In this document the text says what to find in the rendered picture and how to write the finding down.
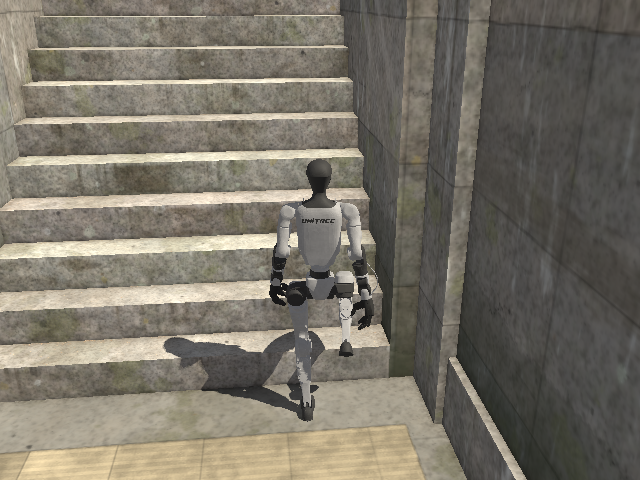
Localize stairs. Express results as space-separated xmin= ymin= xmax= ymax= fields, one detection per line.
xmin=0 ymin=0 xmax=390 ymax=402

